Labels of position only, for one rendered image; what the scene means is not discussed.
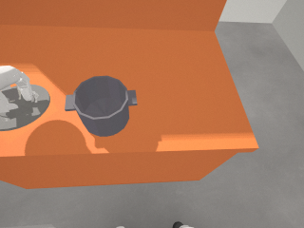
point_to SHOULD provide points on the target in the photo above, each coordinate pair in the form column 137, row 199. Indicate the pot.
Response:
column 102, row 103

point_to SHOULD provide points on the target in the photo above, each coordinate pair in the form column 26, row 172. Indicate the table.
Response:
column 188, row 120

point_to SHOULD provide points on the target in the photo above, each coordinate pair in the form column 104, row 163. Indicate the robot left hand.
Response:
column 10, row 75

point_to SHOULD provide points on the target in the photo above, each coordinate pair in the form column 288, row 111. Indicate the knob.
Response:
column 14, row 95

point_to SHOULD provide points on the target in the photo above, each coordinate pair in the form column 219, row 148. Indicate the lid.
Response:
column 26, row 113

